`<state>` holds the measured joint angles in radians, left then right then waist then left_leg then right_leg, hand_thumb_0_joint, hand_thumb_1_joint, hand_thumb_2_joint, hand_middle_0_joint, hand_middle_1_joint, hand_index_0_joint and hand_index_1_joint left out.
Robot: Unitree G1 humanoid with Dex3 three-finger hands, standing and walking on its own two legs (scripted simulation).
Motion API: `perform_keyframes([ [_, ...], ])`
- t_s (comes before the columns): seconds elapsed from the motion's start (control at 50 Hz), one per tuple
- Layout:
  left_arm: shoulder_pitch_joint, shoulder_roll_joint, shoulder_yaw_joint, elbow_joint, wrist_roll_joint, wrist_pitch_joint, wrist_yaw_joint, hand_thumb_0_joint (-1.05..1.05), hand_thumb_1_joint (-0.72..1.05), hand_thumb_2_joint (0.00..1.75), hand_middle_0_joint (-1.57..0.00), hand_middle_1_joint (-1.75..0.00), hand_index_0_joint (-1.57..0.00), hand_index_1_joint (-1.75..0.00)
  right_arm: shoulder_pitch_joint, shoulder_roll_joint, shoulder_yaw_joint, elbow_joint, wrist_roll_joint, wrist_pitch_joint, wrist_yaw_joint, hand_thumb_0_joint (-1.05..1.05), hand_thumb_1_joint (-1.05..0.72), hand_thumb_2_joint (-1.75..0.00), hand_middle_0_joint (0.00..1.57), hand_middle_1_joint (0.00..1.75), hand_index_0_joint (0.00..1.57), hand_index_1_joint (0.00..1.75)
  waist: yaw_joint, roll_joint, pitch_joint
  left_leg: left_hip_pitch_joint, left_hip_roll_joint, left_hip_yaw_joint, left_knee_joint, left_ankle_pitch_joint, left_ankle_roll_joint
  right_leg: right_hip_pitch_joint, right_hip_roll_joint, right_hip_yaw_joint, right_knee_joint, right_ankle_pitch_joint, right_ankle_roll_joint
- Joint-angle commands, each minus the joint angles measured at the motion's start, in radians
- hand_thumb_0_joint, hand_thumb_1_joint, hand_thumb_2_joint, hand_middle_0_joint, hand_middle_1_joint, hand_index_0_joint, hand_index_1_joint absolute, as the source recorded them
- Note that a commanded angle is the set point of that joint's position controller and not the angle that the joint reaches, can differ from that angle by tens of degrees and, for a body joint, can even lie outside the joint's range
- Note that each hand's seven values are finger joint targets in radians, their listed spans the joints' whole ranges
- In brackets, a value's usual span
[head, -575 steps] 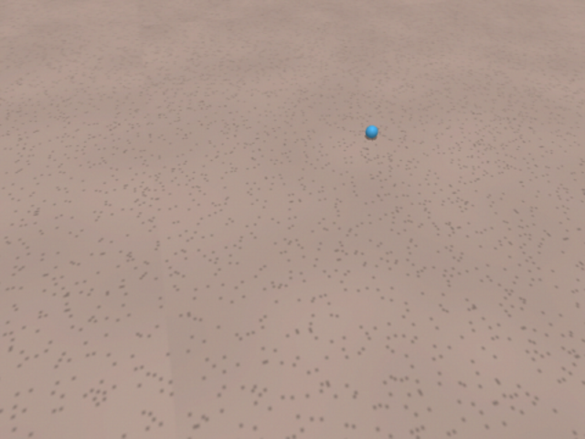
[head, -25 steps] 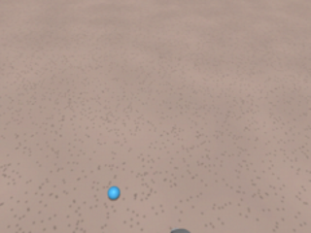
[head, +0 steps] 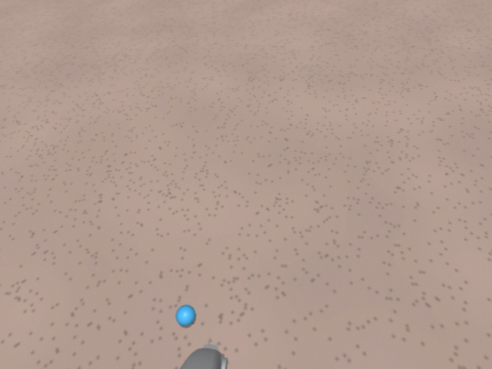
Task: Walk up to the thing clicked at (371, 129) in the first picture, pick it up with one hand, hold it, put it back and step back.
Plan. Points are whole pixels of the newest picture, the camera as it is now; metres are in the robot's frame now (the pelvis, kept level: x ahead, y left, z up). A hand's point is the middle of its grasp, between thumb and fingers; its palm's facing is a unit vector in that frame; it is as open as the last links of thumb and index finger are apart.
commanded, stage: walk up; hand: left
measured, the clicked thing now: (185, 315) +0.44 +0.28 -0.73
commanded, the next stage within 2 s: none
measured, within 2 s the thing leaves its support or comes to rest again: neither
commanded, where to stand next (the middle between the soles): +0.07 +0.04 m, yaw +2 degrees
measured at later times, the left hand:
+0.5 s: hand out of the picture +0.02 +0.31 -0.16, palm faces +0.00 -0.87 -0.50, open 7.4 cm
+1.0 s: hand out of the picture -0.11 +0.34 -0.17, palm faces +0.07 -0.95 -0.30, open 7.4 cm
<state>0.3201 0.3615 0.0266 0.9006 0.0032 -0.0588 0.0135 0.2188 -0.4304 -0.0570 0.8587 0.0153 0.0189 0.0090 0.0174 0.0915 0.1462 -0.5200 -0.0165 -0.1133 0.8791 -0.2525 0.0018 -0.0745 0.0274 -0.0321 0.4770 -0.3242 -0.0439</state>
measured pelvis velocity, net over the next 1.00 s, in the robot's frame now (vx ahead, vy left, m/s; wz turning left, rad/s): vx -0.10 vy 0.06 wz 0.09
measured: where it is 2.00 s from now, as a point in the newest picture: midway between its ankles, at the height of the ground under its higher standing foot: outside the picture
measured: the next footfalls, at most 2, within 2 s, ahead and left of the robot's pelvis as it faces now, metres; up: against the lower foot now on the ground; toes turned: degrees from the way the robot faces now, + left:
left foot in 0.14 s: +0.14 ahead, +0.12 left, +0.00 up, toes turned +0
right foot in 0.46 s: -0.02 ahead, -0.08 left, +0.00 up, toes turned -1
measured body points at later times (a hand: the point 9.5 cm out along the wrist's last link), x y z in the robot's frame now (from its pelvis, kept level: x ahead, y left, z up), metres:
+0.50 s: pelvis -0.06 +0.03 -0.04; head +0.00 -0.01 +0.40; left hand +0.02 +0.35 -0.13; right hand +0.11 -0.28 -0.16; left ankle +0.10 +0.12 -0.73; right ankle -0.06 -0.08 -0.74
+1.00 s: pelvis -0.10 +0.06 +0.00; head -0.12 +0.10 +0.45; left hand -0.11 +0.39 -0.14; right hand -0.03 -0.27 -0.08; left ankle -0.13 +0.17 -0.74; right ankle -0.02 -0.09 -0.67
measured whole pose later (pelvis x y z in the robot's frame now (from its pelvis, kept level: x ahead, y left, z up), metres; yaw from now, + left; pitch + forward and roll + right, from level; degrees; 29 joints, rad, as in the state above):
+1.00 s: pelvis -0.10 +0.06 +0.00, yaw +5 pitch -6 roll +1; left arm 0.37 0.45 0.08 0.87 0.03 0.07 -0.07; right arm 0.36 -0.38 -0.06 0.90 -0.02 -0.08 -0.03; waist 0.01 -0.12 0.06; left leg -0.07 0.00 0.08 0.48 -0.31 0.01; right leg -0.49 0.02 0.16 1.04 -0.32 -0.02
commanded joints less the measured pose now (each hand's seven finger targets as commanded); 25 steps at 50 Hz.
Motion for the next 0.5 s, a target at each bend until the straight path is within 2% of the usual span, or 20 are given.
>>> perform_keyframes([
  [0.0, -0.105, 0.239, 0.061, -0.116, -0.014, 0.023, 0.037, 0.00, 0.90, 0.90, -0.20, -0.30, -0.20, -0.30, 0.030, -0.121, -0.036, -0.051, -0.010, 0.012, -0.015, 0.00, -0.90, -0.90, 0.20, 0.30, 0.20, 0.30, -0.018, -0.301, -0.061, 0.174, -0.011, 0.072, -0.123, 0.071, 0.004, -0.147, -0.224, 0.064, 0.013, 0.839, -0.065],
  [0.04, -0.097, 0.248, 0.066, -0.117, -0.016, 0.038, 0.039, 0.00, 0.90, 0.90, -0.20, -0.30, -0.20, -0.30, 0.006, -0.128, -0.038, -0.063, -0.021, 0.011, -0.016, 0.00, -0.90, -0.90, 0.20, 0.30, 0.20, 0.30, -0.006, -0.295, -0.116, 0.178, -0.012, 0.096, -0.210, 0.073, 0.022, -0.070, -0.224, 0.074, 0.088, 0.801, -0.067],
  [0.08, -0.105, 0.267, 0.065, -0.115, -0.028, 0.046, 0.044, 0.00, 0.90, 0.90, -0.20, -0.30, -0.20, -0.30, -0.004, -0.143, -0.050, -0.071, -0.037, 0.011, -0.014, 0.00, -0.90, -0.90, 0.20, 0.30, 0.20, 0.30, -0.016, -0.259, -0.135, 0.260, -0.002, 0.103, -0.326, 0.151, 0.051, -0.098, -0.242, 0.101, 0.169, 0.775, -0.061],
  [0.1, -0.097, 0.258, 0.063, -0.113, -0.036, 0.047, 0.048, 0.00, 0.90, 0.90, -0.20, -0.30, -0.20, -0.30, 0.017, -0.159, -0.057, -0.075, -0.047, 0.008, -0.014, 0.00, -0.90, -0.90, 0.20, 0.30, 0.20, 0.30, -0.037, -0.208, -0.166, 0.308, 0.010, 0.083, -0.397, 0.301, 0.076, -0.084, -0.220, 0.099, 0.249, 0.740, -0.037],
  [0.12, -0.055, 0.243, 0.062, -0.112, -0.048, 0.045, 0.051, 0.00, 0.90, 0.90, -0.20, -0.30, -0.20, -0.30, 0.016, -0.212, -0.072, -0.091, -0.055, 0.004, -0.015, 0.00, -0.90, -0.90, 0.20, 0.30, 0.20, 0.30, -0.038, -0.072, -0.222, 0.391, 0.103, -0.016, -0.390, 0.739, 0.130, -0.111, -0.132, 0.080, 0.410, 0.590, 0.012],
  [0.14, -0.013, 0.212, 0.060, -0.112, -0.065, 0.046, 0.057, 0.00, 0.90, 0.90, -0.20, -0.30, -0.20, -0.30, 0.014, -0.246, -0.084, -0.117, -0.061, 0.001, -0.010, 0.00, -0.90, -0.90, 0.20, 0.30, 0.20, 0.30, -0.040, 0.068, -0.292, 0.523, 0.230, -0.164, -0.361, 1.072, 0.216, -0.222, -0.009, 0.065, 0.595, 0.164, 0.045],
  [0.16, 0.033, 0.197, 0.061, -0.093, -0.068, 0.058, 0.071, 0.00, 0.90, 0.90, -0.20, -0.30, -0.20, -0.30, -0.001, -0.240, -0.088, -0.116, -0.044, 0.004, -0.007, 0.00, -0.90, -0.90, 0.20, 0.30, 0.20, 0.30, -0.031, 0.185, -0.329, 0.600, 0.321, -0.252, -0.342, 1.280, 0.327, -0.310, 0.072, 0.057, 0.741, -0.372, 0.047],
  [0.18, 0.008, 0.195, 0.055, -0.081, -0.059, 0.065, 0.080, 0.00, 0.90, 0.90, -0.20, -0.30, -0.20, -0.30, 0.007, -0.208, -0.085, -0.112, -0.038, 0.008, -0.009, 0.00, -0.90, -0.90, 0.20, 0.30, 0.20, 0.30, -0.048, 0.153, -0.325, 0.508, 0.327, -0.268, -0.376, 1.147, 0.340, -0.286, 0.028, 0.112, 0.761, -0.387, 0.038],
  [0.2, -0.010, 0.226, 0.061, -0.072, -0.056, 0.070, 0.078, 0.00, 0.90, 0.90, -0.20, -0.30, -0.20, -0.30, -0.029, -0.180, -0.080, -0.132, -0.035, 0.018, -0.010, 0.00, -0.90, -0.90, 0.20, 0.30, 0.20, 0.30, -0.044, 0.094, -0.291, 0.422, 0.277, -0.185, -0.393, 0.995, 0.303, -0.263, 0.022, 0.132, 0.764, -0.368, 0.031],
  [0.22, -0.019, 0.252, 0.077, -0.070, -0.054, 0.076, 0.073, 0.00, 0.90, 0.90, -0.20, -0.30, -0.20, -0.30, -0.081, -0.158, -0.071, -0.166, -0.040, 0.028, -0.010, 0.00, -0.90, -0.90, 0.20, 0.30, 0.20, 0.30, -0.039, 0.038, -0.270, 0.367, 0.228, -0.121, -0.401, 0.839, 0.245, -0.273, 0.029, 0.151, 0.765, -0.328, 0.030],
  [0.24, 0.010, 0.250, 0.081, -0.059, -0.056, 0.079, 0.071, 0.00, 0.90, 0.90, -0.20, -0.30, -0.20, -0.30, -0.117, -0.150, -0.068, -0.180, -0.044, 0.034, -0.010, 0.00, -0.90, -0.90, 0.20, 0.30, 0.20, 0.30, -0.016, 0.035, -0.255, 0.351, 0.219, -0.089, -0.391, 0.745, 0.225, -0.295, 0.023, 0.142, 0.763, -0.273, 0.031],
  [0.26, 0.020, 0.248, 0.080, -0.056, -0.056, 0.081, 0.071, 0.00, 0.90, 0.90, -0.20, -0.30, -0.20, -0.30, -0.126, -0.149, -0.072, -0.193, -0.044, 0.039, -0.009, 0.00, -0.90, -0.90, 0.20, 0.30, 0.20, 0.30, -0.018, 0.029, -0.246, 0.321, 0.208, -0.077, -0.395, 0.659, 0.216, -0.285, 0.016, 0.119, 0.735, -0.234, 0.035],
  [0.28, 0.019, 0.242, 0.078, -0.061, -0.056, 0.081, 0.074, 0.00, 0.90, 0.90, -0.20, -0.30, -0.20, -0.30, -0.129, -0.153, -0.073, -0.197, -0.050, 0.045, -0.006, 0.00, -0.90, -0.90, 0.20, 0.30, 0.20, 0.30, -0.022, 0.038, -0.236, 0.313, 0.209, -0.088, -0.402, 0.574, 0.222, -0.289, 0.004, 0.091, 0.679, -0.212, 0.042],
  [0.36, 0.014, 0.228, 0.084, -0.067, -0.039, 0.062, 0.078, 0.00, 0.90, 0.90, -0.20, -0.30, -0.20, -0.30, -0.124, -0.147, -0.085, -0.220, -0.068, 0.066, 0.015, 0.00, -0.90, -0.90, 0.20, 0.30, 0.20, 0.30, -0.061, 0.087, -0.235, 0.329, 0.213, -0.125, -0.385, 0.442, 0.255, -0.270, -0.012, 0.012, 0.473, -0.200, 0.061],
  [0.38, 0.054, 0.217, 0.086, -0.063, -0.035, 0.059, 0.078, 0.00, 0.90, 0.90, -0.20, -0.30, -0.20, -0.30, -0.133, -0.156, -0.089, -0.226, -0.072, 0.070, 0.017, 0.00, -0.90, -0.90, 0.20, 0.30, 0.20, 0.30, -0.046, 0.113, -0.248, 0.327, 0.220, -0.145, -0.375, 0.376, 0.253, -0.251, -0.020, 0.011, 0.390, -0.180, 0.054],
  [0.4, 0.091, 0.218, 0.092, -0.046, -0.029, 0.057, 0.074, 0.00, 0.90, 0.90, -0.20, -0.30, -0.20, -0.30, -0.147, -0.165, -0.094, -0.231, -0.073, 0.077, 0.021, 0.00, -0.90, -0.90, 0.20, 0.30, 0.20, 0.30, -0.024, 0.107, -0.256, 0.272, 0.201, -0.144, -0.362, 0.252, 0.225, -0.184, -0.029, 0.009, 0.282, -0.109, 0.041],
  [0.42, 0.151, 0.219, 0.099, -0.022, -0.022, 0.053, 0.071, 0.00, 0.90, 0.90, -0.20, -0.30, -0.20, -0.30, -0.192, -0.171, -0.097, -0.240, -0.068, 0.085, 0.022, 0.00, -0.90, -0.90, 0.20, 0.30, 0.20, 0.30, 0.020, 0.098, -0.258, 0.205, 0.186, -0.131, -0.326, 0.125, 0.181, -0.107, -0.048, 0.017, 0.116, 0.004, 0.022],
  [0.44, 0.169, 0.243, 0.108, -0.011, -0.008, 0.047, 0.071, 0.00, 0.90, 0.90, -0.20, -0.30, -0.20, -0.30, -0.206, -0.154, -0.092, -0.244, -0.063, 0.094, 0.023, 0.00, -0.90, -0.90, 0.20, 0.30, 0.20, 0.30, 0.036, 0.042, -0.232, 0.091, 0.143, -0.111, -0.286, -0.020, 0.135, -0.056, -0.058, 0.049, 0.060, 0.025, 0.012],
  [0.46, 0.142, 0.306, 0.125, -0.036, 0.017, 0.040, 0.070, 0.00, 0.90, 0.90, -0.20, -0.30, -0.20, -0.30, -0.169, -0.112, -0.082, -0.243, -0.053, 0.098, 0.023, 0.00, -0.90, -0.90, 0.20, 0.30, 0.20, 0.30, 0.035, -0.170, -0.171, -0.104, 0.020, -0.060, -0.120, -0.272, 0.067, -0.036, -0.189, 0.306, -0.070, -0.152, -0.047],
  [0.48, 0.006, 0.409, 0.151, -0.099, 0.045, 0.040, 0.071, 0.00, 0.90, 0.90, -0.20, -0.30, -0.20, -0.30, -0.158, -0.094, -0.078, -0.245, -0.056, 0.090, 0.016, 0.00, -0.90, -0.90, 0.20, 0.30, 0.20, 0.30, 0.029, -0.351, -0.081, -0.198, -0.124, -0.046, 0.185, -0.332, -0.015, -0.240, -0.494, 0.640, -0.196, -0.105, -0.185],
])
